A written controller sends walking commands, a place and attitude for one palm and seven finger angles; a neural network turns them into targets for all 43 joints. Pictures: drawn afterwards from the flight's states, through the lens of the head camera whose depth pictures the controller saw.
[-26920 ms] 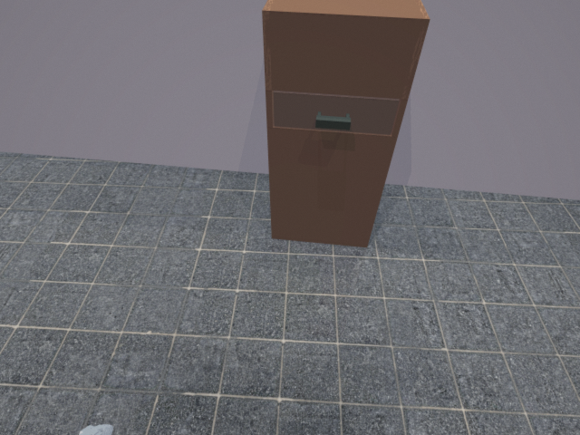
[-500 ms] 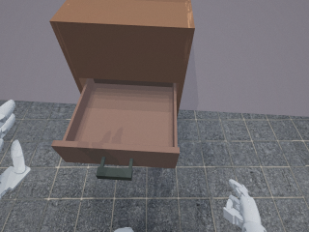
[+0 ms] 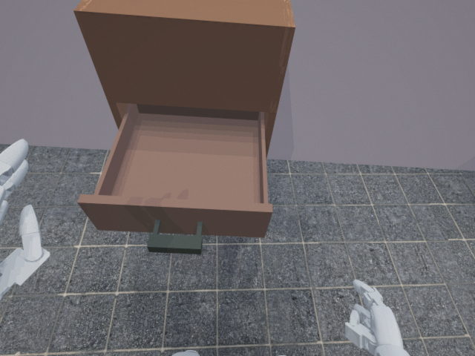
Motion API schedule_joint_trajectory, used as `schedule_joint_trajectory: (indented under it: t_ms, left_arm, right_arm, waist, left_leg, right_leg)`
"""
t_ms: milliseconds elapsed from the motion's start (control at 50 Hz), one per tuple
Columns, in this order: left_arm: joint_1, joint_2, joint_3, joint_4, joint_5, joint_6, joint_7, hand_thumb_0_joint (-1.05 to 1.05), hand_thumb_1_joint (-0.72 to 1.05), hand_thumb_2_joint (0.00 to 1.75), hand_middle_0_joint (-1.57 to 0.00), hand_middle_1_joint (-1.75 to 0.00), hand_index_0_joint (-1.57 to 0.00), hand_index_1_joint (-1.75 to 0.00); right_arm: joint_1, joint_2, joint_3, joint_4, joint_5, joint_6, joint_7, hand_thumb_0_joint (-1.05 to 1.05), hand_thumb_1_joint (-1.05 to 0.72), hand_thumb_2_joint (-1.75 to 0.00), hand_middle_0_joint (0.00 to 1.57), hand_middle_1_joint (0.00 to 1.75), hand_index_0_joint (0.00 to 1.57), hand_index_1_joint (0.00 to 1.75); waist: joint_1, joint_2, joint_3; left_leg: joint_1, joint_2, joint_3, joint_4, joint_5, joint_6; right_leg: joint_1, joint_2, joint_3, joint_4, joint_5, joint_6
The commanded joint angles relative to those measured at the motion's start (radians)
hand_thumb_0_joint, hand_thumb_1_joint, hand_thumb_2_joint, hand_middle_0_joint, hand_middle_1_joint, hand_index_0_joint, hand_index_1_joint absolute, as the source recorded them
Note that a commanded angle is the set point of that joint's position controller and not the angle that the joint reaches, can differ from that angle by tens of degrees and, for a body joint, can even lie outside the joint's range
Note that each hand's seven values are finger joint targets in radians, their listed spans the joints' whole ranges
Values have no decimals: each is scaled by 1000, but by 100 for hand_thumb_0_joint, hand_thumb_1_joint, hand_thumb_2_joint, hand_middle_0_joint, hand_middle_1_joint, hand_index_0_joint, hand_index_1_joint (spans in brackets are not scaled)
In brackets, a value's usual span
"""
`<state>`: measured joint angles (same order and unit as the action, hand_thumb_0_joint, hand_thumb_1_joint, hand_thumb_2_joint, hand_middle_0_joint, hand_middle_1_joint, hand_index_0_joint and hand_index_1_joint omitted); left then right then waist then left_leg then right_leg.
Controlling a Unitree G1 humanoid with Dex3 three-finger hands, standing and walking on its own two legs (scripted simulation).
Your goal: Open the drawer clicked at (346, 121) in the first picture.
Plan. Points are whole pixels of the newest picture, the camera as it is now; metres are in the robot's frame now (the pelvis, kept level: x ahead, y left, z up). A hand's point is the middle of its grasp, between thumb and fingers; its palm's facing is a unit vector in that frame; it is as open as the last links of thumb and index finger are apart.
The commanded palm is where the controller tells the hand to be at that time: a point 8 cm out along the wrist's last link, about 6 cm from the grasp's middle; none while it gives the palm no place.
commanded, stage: step back with the hand held close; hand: left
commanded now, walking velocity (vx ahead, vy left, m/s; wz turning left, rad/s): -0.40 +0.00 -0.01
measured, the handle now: (177, 234) +0.36 +0.14 -0.10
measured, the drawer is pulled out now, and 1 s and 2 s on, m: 0.30 0.30 0.30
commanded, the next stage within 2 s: stop stepping back and stand still in 0.24 s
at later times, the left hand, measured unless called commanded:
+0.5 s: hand out of the picture +0.09 +0.16 +0.18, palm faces +0.21 -0.82 -0.53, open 7.4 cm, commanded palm +0.03 +0.22 +0.19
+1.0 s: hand out of the picture +0.02 +0.19 +0.18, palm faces +0.37 -0.82 -0.44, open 7.4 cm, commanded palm -0.04 +0.23 +0.19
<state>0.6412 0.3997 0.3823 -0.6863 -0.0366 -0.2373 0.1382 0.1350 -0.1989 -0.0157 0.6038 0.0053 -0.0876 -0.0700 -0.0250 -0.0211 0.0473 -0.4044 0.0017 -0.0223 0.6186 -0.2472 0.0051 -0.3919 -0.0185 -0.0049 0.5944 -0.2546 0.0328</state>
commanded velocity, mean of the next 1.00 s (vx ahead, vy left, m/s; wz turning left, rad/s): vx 0.00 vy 0.04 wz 0.01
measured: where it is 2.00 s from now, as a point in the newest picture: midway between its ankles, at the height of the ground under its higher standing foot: outside the picture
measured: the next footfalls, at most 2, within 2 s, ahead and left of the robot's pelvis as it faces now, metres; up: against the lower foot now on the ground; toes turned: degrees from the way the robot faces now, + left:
right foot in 0.32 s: -0.13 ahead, -0.16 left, +0.00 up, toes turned -5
left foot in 0.58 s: -0.11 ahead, +0.07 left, +0.00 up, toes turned +0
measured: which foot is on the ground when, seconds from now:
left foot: down 0.00-0.36, up 0.38-0.56, down 0.58-1.00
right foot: down 0.00-0.00, up 0.02-0.30, down 0.32-1.00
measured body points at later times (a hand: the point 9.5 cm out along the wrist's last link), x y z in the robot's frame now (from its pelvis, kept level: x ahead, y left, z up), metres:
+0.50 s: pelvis -0.12 -0.05 +0.02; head -0.08 -0.05 +0.46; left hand +0.07 +0.20 +0.21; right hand +0.03 -0.30 -0.07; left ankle -0.11 +0.07 -0.67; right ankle -0.17 -0.16 -0.72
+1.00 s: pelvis -0.18 -0.05 +0.01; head -0.18 -0.05 +0.46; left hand +0.00 +0.23 +0.20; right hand -0.03 -0.28 -0.08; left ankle -0.15 +0.07 -0.72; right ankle -0.17 -0.16 -0.72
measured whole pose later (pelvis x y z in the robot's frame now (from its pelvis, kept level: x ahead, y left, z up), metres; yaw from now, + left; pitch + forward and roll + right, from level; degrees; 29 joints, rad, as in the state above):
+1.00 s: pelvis -0.18 -0.05 +0.01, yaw -1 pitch -1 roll -1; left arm 0.61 0.35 0.35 -0.54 -0.02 -0.20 0.16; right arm 0.24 -0.18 0.02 0.61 0.01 -0.11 -0.07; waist -0.02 0.01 0.00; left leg -0.28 0.02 0.02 0.54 -0.26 0.01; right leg -0.24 -0.01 -0.07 0.51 -0.26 -0.02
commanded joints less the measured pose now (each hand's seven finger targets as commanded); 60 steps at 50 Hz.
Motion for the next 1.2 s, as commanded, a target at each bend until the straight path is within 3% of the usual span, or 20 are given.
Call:
schedule_joint_trajectory:
  t_ms: [0, 40, 100, 280, 320, 340, 360, 420, 460, 520, 560, 600, 660, 740, 880, 1000, 1100, 1120, 1140, 1180]
  left_arm:
    - [40, 160, 149, -162, -9, -62, 20, 0, 90, 90, -20, -30, -20, -30]
    - [25, 150, 142, -242, -22, -75, 27, 0, 90, 90, -20, -30, -20, -30]
    - [26, 111, 91, -254, -13, -61, 22, 0, 90, 90, -20, -30, -20, -30]
    - [49, 189, 166, -215, -64, -62, -18, 0, 90, 90, -20, -30, -20, -30]
    - [41, 218, 196, -213, -66, -87, -31, 0, 90, 90, -20, -30, -20, -30]
    - [81, 191, 166, -172, -51, -78, -29, 0, 90, 90, -20, -30, -20, -30]
    - [71, 204, 161, -184, -52, -58, -18, 0, 90, 90, -20, -30, -20, -30]
    - [103, 152, 159, -104, -16, -18, 28, 0, 90, 90, -20, -30, -20, -30]
    - [78, 150, 147, -67, 0, -16, 42, 0, 90, 90, -20, -30, -20, -30]
    - [58, 128, 104, -122, 0, -23, 49, 0, 90, 90, -20, -30, -20, -30]
    - [55, 145, 88, -169, -4, -32, 42, 0, 90, 90, -20, -30, -20, -30]
    - [81, 179, 128, -187, 3, -34, 42, 0, 90, 90, -20, -30, -20, -30]
    - [58, 175, 135, -196, -8, -45, 40, 0, 90, 90, -20, -30, -20, -30]
    - [32, 137, 105, -96, -10, -42, 41, 0, 90, 90, -20, -30, -20, -30]
    - [-83, 112, 60, -65, 12, -30, 41, 0, 90, 90, -20, -30, -20, -30]
    - [-56, 120, 66, -82, 5, -25, 37, 0, 90, 90, -20, -30, -20, -30]
    - [-26, 131, 86, -125, -1, -32, 41, 0, 90, 90, -20, -30, -20, -30]
    - [-148, -81, -286, 747, 97, 149, -94, 0, 90, 90, -20, -30, -20, -30]
    - [-125, -127, -277, 788, 79, 230, -114, 0, 90, 90, -20, -30, -20, -30]
    - [-179, -128, -295, 869, 74, 242, -119, 0, 90, 90, -20, -30, -20, -30]
  right_arm:
    - [-76, -102, -53, -173, -9, -66, -6, 0, -90, -90, 20, 30, 20, 30]
    - [-35, -101, -55, -146, -27, -88, -1, 0, -90, -90, 20, 30, 20, 30]
    - [-31, -121, -60, -120, -7, -107, 23, 0, -90, -90, 20, 30, 20, 30]
    - [-84, -137, -24, -149, 0, -102, 26, 0, -90, -90, 20, 30, 20, 30]
    - [-80, -126, -28, -159, 6, -89, 29, 0, -90, -90, 20, 30, 20, 30]
    - [-29, -110, -42, -161, 25, -71, 30, 0, -90, -90, 20, 30, 20, 30]
    - [-36, -122, -56, -181, 51, -63, 30, 0, -90, -90, 20, 30, 20, 30]
    - [-77, -51, -10, -181, 26, -18, 4, 0, -90, -90, 20, 30, 20, 30]
    - [-89, -70, -5, -174, 22, -18, -14, 0, -90, -90, 20, 30, 20, 30]
    - [-36, -109, -23, -169, 16, -57, -16, 0, -90, -90, 20, 30, 20, 30]
    - [-25, -149, -54, -191, 26, -77, -10, 0, -90, -90, 20, 30, 20, 30]
    - [-22, -129, -46, -177, 24, -77, 1, 0, -90, -90, 20, 30, 20, 30]
    - [-28, -130, -38, -168, 26, -70, 5, 0, -90, -90, 20, 30, 20, 30]
    - [1, -130, -40, -152, 18, -63, -1, 0, -90, -90, 20, 30, 20, 30]
    - [-19, -126, -20, -160, 13, -73, -16, 0, -90, -90, 20, 30, 20, 30]
    - [-9, -107, -11, -146, 5, -80, -4, 0, -90, -90, 20, 30, 20, 30]
    - [-14, -107, -7, -145, 5, -88, 1, 0, -90, -90, 20, 30, 20, 30]
    - [2, -225, -64, 123, -4, -102, 88, 0, -90, -90, 20, 30, 20, 30]
    - [77, -140, -45, 118, -4, -28, 84, 0, -90, -90, 20, 30, 20, 30]
    - [96, -133, -27, 104, -17, 7, 74, 0, -90, -90, 20, 30, 20, 30]
  waist:
    - [18, 262, -236]
    - [19, 227, -234]
    - [30, 243, -265]
    - [42, 225, -220]
    - [38, 78, -204]
    - [18, -158, -238]
    - [27, -293, -252]
    - [-18, -118, -174]
    - [-16, -141, -124]
    - [-13, -43, -140]
    - [16, 99, -160]
    - [13, 174, -160]
    - [7, 80, -100]
    - [-10, -26, -24]
    - [-7, 110, 8]
    - [-6, 6, -6]
    - [6, 117, -79]
    - [-32, 107, -38]
    - [-2, 98, -124]
    - [15, -38, -161]
  left_leg:
    - [76, 341, -258, -317, 523, 127]
    - [127, 356, -237, -247, 654, 181]
    - [337, 291, -122, -183, 813, 137]
    - [132, 229, -122, -226, 217, 86]
    - [113, 129, -11, -81, 57, 22]
    - [134, 2, 92, 170, -58, -33]
    - [54, -77, 38, 443, -200, -34]
    - [-90, 3, -1, 406, -249, -17]
    - [-33, 18, 26, 131, -208, 3]
    - [156, 33, 66, -294, 128, 28]
    - [281, 175, -45, -252, 408, 66]
    - [254, 162, -57, -185, 420, 73]
    - [89, 115, -56, -219, 60, 51]
    - [100, 36, 22, -118, -228, 43]
    - [14, 130, -125, -327, -373, 88]
    - [63, 62, -23, -174, -223, 56]
    - [131, 107, -54, -253, 42, 51]
    - [62, 113, -72, -112, 243, 41]
    - [116, 112, -55, -118, 345, 40]
    - [109, 130, -104, -105, 340, 63]
  right_leg:
    - [69, 16, 11, 359, -247, -20]
    - [-20, 23, 59, 485, -293, -17]
    - [-73, 18, 0, 356, -221, -15]
    - [218, 15, -54, -176, -4, -26]
    - [205, -69, -30, -307, 155, -52]
    - [146, -222, 123, -338, 311, -132]
    - [96, -338, 280, -331, 432, -196]
    - [234, -307, 98, -195, 696, -190]
    - [262, -275, 78, -172, 690, -144]
    - [307, -199, 41, -70, 543, -74]
    - [224, -107, 4, -46, 247, -22]
    - [204, -72, -26, -91, 173, -26]
    - [251, -73, 9, -177, 68, -34]
    - [68, -138, 140, -336, -318, -90]
    - [124, -22, 16, -164, -243, -52]
    - [91, -90, 120, -291, -272, -87]
    - [212, -43, 20, -173, 67, -55]
    - [74, -74, -58, 25, 211, -46]
    - [108, -62, -31, -5, 185, -33]
    - [153, -55, -39, -24, 151, -43]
